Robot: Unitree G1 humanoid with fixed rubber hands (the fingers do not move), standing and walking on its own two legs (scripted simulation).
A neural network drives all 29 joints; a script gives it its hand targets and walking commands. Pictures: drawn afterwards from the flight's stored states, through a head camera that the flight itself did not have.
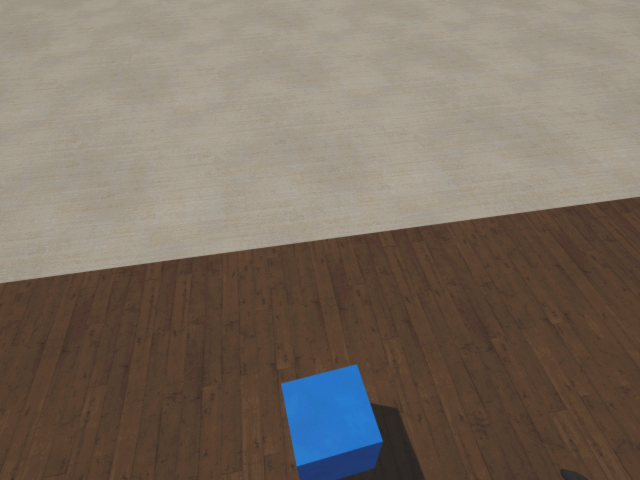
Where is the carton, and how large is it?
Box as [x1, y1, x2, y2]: [281, 364, 382, 479]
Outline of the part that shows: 356,364 281,384 295,460 300,479 336,479 374,467 382,440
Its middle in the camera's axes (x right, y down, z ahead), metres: +0.03 +0.52 +1.07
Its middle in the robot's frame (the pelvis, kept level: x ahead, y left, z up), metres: +0.41 +0.01 -0.66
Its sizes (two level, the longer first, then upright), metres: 0.210 0.200 0.250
